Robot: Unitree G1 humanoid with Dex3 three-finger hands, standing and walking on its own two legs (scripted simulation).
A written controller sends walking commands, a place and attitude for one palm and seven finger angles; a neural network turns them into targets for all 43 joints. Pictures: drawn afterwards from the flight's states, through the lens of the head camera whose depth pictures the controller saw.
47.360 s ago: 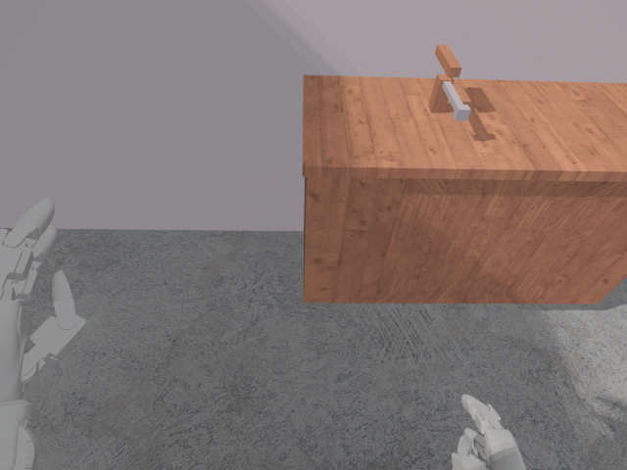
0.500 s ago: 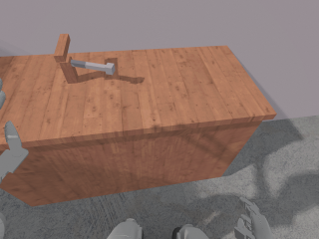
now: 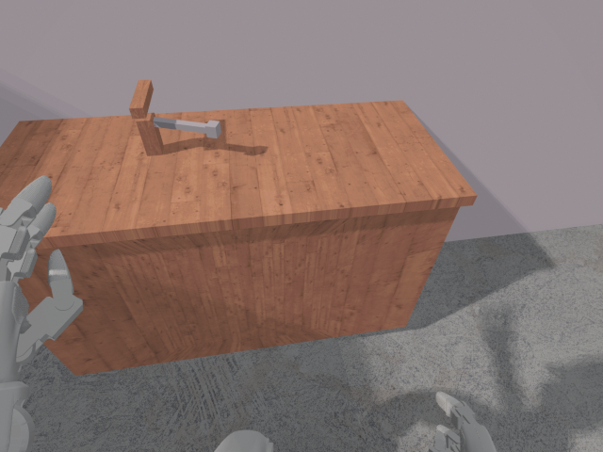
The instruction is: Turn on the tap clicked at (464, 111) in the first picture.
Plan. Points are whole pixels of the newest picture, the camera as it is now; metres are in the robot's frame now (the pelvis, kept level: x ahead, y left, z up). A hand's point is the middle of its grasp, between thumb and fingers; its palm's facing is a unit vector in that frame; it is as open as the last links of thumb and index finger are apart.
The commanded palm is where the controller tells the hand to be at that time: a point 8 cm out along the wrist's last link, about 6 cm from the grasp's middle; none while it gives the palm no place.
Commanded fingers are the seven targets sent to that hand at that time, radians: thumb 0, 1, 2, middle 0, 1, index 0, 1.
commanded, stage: stop stepping back and stand still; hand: left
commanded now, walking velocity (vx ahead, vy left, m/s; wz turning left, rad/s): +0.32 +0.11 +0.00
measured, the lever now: (213, 129) +0.75 +0.25 +0.05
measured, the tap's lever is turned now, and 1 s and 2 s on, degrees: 70 70 70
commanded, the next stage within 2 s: stand and check the lever's angle in 1.74 s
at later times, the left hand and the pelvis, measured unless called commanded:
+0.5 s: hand out of the picture +0.09 +0.22 +0.17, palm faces +0.33 -0.85 -0.41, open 7.4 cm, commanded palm +0.03 +0.26 +0.19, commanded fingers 0.00 0.90 0.90 -0.20 -0.30 -0.20 -0.30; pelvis -0.14 -0.01 -0.02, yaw -2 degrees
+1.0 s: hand out of the picture +0.06 +0.18 +0.17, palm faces +0.38 -0.85 -0.36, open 7.4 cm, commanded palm +0.00 +0.23 +0.19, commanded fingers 0.00 0.90 0.90 -0.20 -0.30 -0.20 -0.30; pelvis -0.16 -0.05 +0.00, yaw -1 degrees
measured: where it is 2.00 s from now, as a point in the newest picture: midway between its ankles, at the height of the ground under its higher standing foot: outside the picture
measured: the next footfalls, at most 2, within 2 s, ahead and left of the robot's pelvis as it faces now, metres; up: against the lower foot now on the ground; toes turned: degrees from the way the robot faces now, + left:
left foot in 0.12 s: -0.09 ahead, +0.14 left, +0.00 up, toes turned +0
right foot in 0.36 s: -0.01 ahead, -0.08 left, +0.00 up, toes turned -3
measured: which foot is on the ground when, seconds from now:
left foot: up 0.00-0.10, down 0.12-0.34, up 0.36-0.60, down 0.62-0.94, up 0.96-1.00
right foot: down 0.00-0.14, up 0.16-0.34, down 0.36-0.62, up 0.64-0.92, down 0.94-1.00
